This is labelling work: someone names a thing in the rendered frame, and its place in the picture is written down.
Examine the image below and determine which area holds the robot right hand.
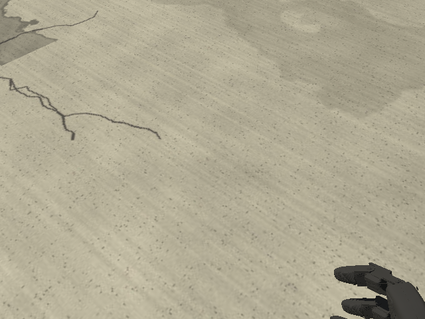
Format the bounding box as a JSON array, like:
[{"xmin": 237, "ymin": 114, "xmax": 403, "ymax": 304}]
[{"xmin": 330, "ymin": 263, "xmax": 425, "ymax": 319}]

